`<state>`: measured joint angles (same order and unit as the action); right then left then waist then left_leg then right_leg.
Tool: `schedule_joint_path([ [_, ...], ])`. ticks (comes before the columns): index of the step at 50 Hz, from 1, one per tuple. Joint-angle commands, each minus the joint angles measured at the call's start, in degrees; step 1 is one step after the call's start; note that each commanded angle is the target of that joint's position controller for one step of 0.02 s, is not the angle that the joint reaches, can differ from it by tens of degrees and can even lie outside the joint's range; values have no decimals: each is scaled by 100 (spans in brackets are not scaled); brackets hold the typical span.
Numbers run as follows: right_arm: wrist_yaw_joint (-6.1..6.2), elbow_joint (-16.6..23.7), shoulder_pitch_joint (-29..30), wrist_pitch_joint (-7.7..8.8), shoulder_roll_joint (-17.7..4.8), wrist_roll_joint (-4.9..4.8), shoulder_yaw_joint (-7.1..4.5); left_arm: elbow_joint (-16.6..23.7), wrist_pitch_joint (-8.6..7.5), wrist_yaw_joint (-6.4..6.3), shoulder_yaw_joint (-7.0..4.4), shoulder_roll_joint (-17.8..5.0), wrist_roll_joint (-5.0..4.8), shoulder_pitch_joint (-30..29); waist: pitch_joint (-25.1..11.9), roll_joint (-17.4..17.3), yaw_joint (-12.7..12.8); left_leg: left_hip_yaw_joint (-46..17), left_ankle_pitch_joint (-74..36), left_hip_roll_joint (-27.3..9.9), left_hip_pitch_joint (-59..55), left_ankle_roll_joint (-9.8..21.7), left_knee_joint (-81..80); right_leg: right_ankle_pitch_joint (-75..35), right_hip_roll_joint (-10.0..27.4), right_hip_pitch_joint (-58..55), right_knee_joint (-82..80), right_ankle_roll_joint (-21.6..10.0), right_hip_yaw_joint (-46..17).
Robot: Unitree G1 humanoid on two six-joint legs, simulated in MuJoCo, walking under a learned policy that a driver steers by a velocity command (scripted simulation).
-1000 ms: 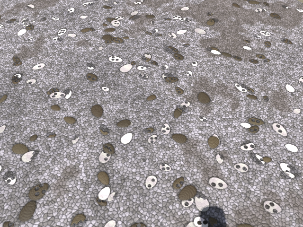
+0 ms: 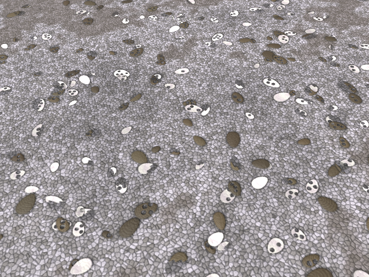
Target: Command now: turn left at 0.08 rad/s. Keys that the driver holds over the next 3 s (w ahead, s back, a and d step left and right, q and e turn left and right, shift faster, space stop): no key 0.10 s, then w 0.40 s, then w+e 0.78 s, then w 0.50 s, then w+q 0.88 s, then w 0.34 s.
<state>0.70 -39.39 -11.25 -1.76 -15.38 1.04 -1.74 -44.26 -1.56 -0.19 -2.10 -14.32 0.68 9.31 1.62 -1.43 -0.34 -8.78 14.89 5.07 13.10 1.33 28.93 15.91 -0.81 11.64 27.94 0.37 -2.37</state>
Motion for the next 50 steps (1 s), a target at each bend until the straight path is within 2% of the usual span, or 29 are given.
schedule_joint_path([
  [1,29,351,58,90,-625,-18,-202,352,-89,-46,-155,-774,-20,-175,-318,399,17,-307,-990,-452,9,42,-274,-1008,576,-217,-412,-289,-524],
  [5,50,264,-8,123,-580,-25,-207,305,-46,-61,-121,-735,-31,-159,-304,142,62,-355,-1129,-474,12,7,-316,-1048,474,-292,-308,-280,-445],
  [6,61,209,-94,121,-513,-21,-187,263,-36,-58,-96,-676,-17,-105,-423,131,66,-296,-713,-419,-50,5,-338,-544,423,-333,-368,-282,-413],
  [8,83,179,-137,124,-519,-55,-193,212,-3,-66,-116,-775,-66,-69,-174,282,94,-44,846,-189,305,70,-134,1121,390,-186,-520,-454,-544],
  [11,61,326,-28,322,-393,-161,-170,60,-68,-92,-186,-1056,-158,355,446,938,189,503,1289,-117,1280,71,803,2906,1371,-144,-1383,-1165,-2053],
  [13,22,402,137,503,-447,-218,-187,21,-111,-98,-226,-1165,-174,425,736,948,215,633,1024,-431,1487,93,1062,2717,1849,8,-1630,-1435,-2606],
  [16,-83,120,-570,650,-417,-224,-230,171,-70,-32,-190,-1087,-226,-74,427,929,-245,866,470,-361,-282,275,-75,1733,1248,837,-1316,-1021,-1532],
  [17,-86,-61,-1014,654,-548,-202,-301,230,-82,-18,-134,-882,-192,-205,239,742,-421,595,136,-415,-1094,302,-180,1179,874,1283,-772,-781,-1041],
  [18,-69,-165,-1573,674,-931,-176,-420,408,-147,-11,-17,-482,-170,-437,97,-331,-605,-894,982,-1185,-1644,691,-910,626,158,1941,760,-363,-148],
  [19,-139,-173,-1948,701,-1389,-168,-538,603,-271,-32,-43,-605,-200,-479,-30,-1513,-710,-2949,959,-2259,-2188,1423,-1653,1149,-237,2816,2340,-140,115],
  [20,-142,-143,-1831,745,-1050,-121,-425,561,-345,-20,-149,-905,-271,-362,86,-1011,-541,-3214,672,-2508,-2317,1648,-1644,1660,-43,3438,3326,-189,-290],
  [21,-141,-88,-1759,764,-800,-115,-344,448,-411,42,-151,-919,-243,-260,158,-521,-475,-2432,-478,-2286,-2366,1405,-1427,1341,150,3491,3601,-322,-460],
  [22,-131,-63,-1643,755,-879,-86,-366,444,-435,70,-135,-794,-292,-183,15,-428,-320,-2199,-232,-2234,-2531,1359,-1471,876,316,3767,3679,-386,-293],
  [23,-129,-44,-1526,729,-748,-101,-315,420,-439,90,-147,-808,-251,-314,131,-90,-338,-1875,-463,-2091,-2465,1255,-1631,497,506,3897,3606,-412,-243],
  [26,-105,-103,-1565,636,-515,-120,-218,424,-393,251,-93,-586,-200,-418,179,-298,-311,-702,-2010,-1677,-2119,1030,-1803,-120,578,3592,3074,-237,101],
  [31,8,-210,-1558,615,-835,-95,-259,762,-372,348,78,-269,-198,-1209,419,-336,-489,356,-1844,-1447,-1144,880,-2252,-1558,403,2725,1231,-10,458],
  [34,0,-368,-1632,662,-931,-129,-285,920,-373,387,50,-442,-244,-1484,573,-351,-483,604,-1844,-1664,-1143,849,-2399,-1898,257,2332,667,-172,447],
  [36,2,-418,-1520,655,-961,-160,-305,1001,-386,427,1,-575,-243,-1482,513,-347,-328,814,-2794,-1803,-1530,722,-2104,-1745,150,2243,444,-402,430],
  [38,49,-396,-1401,590,-1096,-127,-348,971,-364,423,-115,-787,-202,-1083,6,-525,-37,1044,-4990,-1820,-1936,541,-1238,-1337,-169,1645,500,-644,653],
  [40,133,-289,-1263,464,-1148,-75,-346,630,-280,338,-374,-1201,-231,424,-916,-456,744,1383,-5940,-1575,-1373,231,943,-1303,-455,-351,376,-949,706],
  [41,174,-95,-1369,496,-982,62,-257,515,-202,228,-493,-1616,-216,1353,-1591,377,962,1423,-3657,-1280,144,39,2855,-1116,601,-2176,428,-1309,-901],
  [42,47,13,-1971,641,-231,29,-17,622,-240,251,-504,-1793,-246,1289,-2452,1817,385,797,1488,-5,2276,-330,5038,442,2036,-3764,-518,-2509,-4408],
  [43,-48,55,-1402,843,-867,-165,-145,611,-230,223,-409,-1306,-218,1182,-2220,985,714,-80,1373,-304,2901,-164,5429,1286,1883,-3496,-1144,-2239,-4649],
  [44,-98,266,-806,945,-1003,-375,-171,640,-235,183,-361,-1148,-152,961,-1303,698,649,59,929,-557,3129,-61,5243,1138,1703,-2664,-1253,-1966,-3728],
  [45,-71,343,-544,1007,-931,-304,-139,693,-267,184,-343,-1115,-123,635,-680,5,374,151,559,-799,2963,-36,4708,416,1468,-1620,-1379,-1839,-3129],
  [46,-17,334,-491,997,-945,-147,-181,770,-299,180,-319,-1030,-81,365,-473,-121,166,173,354,-983,2643,-69,4244,-256,1259,-935,-1437,-1770,-2688],
  [47,-9,342,-589,940,-939,-82,-194,859,-309,169,-310,-1015,-17,201,-357,89,-37,156,266,-1067,2295,-116,4101,-751,1088,-389,-1557,-1795,-2469],
  [49,19,315,-679,805,-808,24,-188,856,-317,157,-286,-870,-100,111,-262,125,-176,269,116,-1167,2115,-238,3715,-1059,843,143,-1731,-1759,-2042],
  [50,32,366,-712,750,-741,26,-167,817,-334,139,-315,-1003,-103,168,-223,372,-233,341,46,-1147,2082,-351,3466,-1282,891,434,-1750,-1861,-1942],
])
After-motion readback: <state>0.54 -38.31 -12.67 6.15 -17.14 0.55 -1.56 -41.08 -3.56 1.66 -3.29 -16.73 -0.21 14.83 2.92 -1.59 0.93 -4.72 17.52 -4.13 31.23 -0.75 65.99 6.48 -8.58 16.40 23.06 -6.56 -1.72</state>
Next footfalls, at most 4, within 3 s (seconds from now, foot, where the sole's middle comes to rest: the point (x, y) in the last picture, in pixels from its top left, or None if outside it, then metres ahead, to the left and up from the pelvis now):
0.80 right None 0.43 -0.12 -0.77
1.30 left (195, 218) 0.74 0.00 -0.77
1.78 right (278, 194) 0.84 -0.34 -0.77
2.32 left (245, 130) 1.20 -0.25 -0.77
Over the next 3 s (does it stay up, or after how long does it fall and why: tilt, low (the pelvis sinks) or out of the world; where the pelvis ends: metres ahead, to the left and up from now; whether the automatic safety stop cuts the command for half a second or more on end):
stays up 1.38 -0.40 0.01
